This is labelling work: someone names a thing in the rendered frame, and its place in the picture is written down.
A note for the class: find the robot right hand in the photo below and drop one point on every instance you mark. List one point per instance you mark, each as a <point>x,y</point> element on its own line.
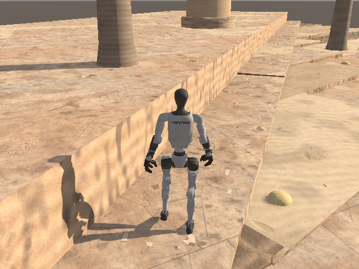
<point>205,157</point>

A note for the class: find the left robot forearm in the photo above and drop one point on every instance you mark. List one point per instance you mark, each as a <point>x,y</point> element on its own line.
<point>151,150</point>

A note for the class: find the robot right upper arm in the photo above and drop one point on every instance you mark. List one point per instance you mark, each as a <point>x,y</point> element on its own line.
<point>200,127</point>

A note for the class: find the right robot forearm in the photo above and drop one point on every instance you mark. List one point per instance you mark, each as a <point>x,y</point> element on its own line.
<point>207,148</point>

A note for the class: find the robot thigh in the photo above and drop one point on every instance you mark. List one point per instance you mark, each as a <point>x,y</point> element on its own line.
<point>166,163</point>
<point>192,168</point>

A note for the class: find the robot left upper arm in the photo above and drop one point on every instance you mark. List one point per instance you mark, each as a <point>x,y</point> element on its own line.
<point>159,127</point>

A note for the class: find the robot right thigh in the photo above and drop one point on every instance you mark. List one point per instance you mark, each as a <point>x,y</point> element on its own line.
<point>192,168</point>

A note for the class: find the robot left thigh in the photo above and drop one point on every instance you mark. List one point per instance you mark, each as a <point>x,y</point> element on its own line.
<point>166,163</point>

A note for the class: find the robot left hand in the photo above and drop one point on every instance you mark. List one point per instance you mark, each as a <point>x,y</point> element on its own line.
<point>147,165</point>

